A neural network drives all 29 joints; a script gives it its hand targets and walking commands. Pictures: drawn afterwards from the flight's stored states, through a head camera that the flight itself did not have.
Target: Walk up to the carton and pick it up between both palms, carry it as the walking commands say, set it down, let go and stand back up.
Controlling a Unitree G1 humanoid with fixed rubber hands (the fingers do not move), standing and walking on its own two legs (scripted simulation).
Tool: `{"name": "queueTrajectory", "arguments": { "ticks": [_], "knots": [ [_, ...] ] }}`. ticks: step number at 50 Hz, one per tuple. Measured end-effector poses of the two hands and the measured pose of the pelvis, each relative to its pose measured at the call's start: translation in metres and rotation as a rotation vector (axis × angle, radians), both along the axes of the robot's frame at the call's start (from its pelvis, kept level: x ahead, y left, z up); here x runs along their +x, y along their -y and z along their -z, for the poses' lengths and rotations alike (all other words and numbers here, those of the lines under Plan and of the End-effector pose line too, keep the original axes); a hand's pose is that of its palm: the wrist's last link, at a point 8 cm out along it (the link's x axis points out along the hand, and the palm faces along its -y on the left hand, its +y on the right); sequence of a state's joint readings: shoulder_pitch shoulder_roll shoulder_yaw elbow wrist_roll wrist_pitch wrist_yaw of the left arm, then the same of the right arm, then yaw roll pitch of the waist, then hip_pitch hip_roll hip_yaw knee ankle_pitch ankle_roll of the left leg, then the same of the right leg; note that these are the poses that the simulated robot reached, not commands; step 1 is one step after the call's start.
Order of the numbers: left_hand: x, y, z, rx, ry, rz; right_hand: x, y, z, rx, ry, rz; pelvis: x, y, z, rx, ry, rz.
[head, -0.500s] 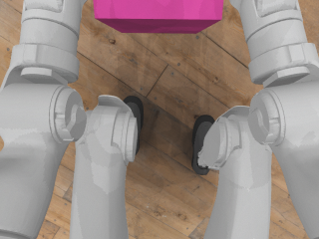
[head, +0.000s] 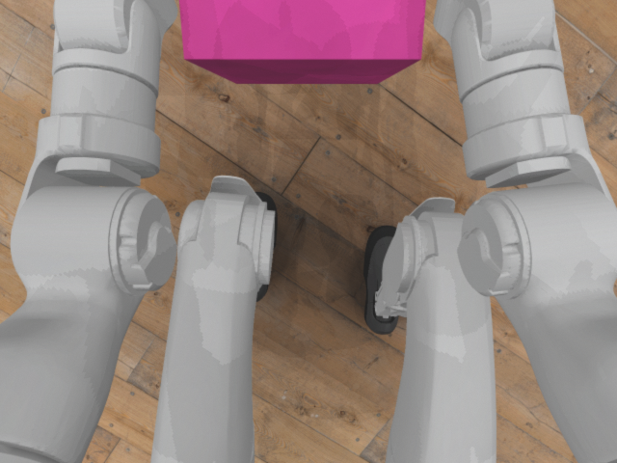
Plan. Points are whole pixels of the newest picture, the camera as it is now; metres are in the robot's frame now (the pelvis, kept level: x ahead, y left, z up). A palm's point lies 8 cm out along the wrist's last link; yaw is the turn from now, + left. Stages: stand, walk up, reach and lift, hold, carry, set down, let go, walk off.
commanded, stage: reach and lift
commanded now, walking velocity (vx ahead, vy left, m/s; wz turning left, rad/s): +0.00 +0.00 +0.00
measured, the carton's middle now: out of the picture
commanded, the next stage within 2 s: none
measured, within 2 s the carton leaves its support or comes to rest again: neither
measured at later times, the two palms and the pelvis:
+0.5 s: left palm out of the picture +0.53 +0.20 -0.03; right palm out of the picture +0.55 -0.08 -0.03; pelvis -0.01 +0.00 +0.05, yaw +0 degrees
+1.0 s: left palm out of the picture +0.50 +0.19 +0.04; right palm out of the picture +0.53 -0.08 +0.05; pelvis -0.02 +0.00 +0.10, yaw +0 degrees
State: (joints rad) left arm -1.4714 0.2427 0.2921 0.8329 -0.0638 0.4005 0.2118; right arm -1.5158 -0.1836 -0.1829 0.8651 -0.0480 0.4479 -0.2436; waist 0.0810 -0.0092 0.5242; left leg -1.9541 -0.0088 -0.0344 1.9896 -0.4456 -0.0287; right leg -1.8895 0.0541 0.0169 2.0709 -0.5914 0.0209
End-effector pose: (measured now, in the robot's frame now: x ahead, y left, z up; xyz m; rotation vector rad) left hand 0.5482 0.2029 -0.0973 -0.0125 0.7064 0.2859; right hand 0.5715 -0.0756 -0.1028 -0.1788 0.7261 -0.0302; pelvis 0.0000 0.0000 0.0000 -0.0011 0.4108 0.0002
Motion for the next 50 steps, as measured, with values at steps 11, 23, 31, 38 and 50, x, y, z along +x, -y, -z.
{"name": "queueTrajectory", "arguments": {
  "ticks": [11,23,31,38,50],
  "knots": [
    [-0.006,0.002,-0.040,0.005,0.022,-0.004,-0.006,0.001,-0.042,0.005,0.026,0.011,-0.007,0.000,-0.019,-0.001,0.040,0.001],
    [-0.016,0.001,-0.063,-0.001,0.013,-0.003,-0.017,0.000,-0.067,0.007,0.021,0.024,-0.009,-0.003,-0.041,-0.009,0.062,0.002],
    [-0.022,0.003,-0.092,0.003,0.029,-0.010,-0.022,0.002,-0.096,0.011,0.041,0.028,-0.012,-0.002,-0.056,-0.009,0.088,-0.001],
    [-0.029,0.006,-0.109,0.009,0.023,-0.012,-0.029,0.004,-0.113,0.013,0.038,0.029,-0.014,0.000,-0.071,-0.006,0.112,0.000],
    [-0.048,0.010,-0.142,0.016,0.014,-0.024,-0.044,0.007,-0.148,0.022,0.035,0.031,-0.016,0.003,-0.098,0.000,0.164,0.002]
  ]
}}
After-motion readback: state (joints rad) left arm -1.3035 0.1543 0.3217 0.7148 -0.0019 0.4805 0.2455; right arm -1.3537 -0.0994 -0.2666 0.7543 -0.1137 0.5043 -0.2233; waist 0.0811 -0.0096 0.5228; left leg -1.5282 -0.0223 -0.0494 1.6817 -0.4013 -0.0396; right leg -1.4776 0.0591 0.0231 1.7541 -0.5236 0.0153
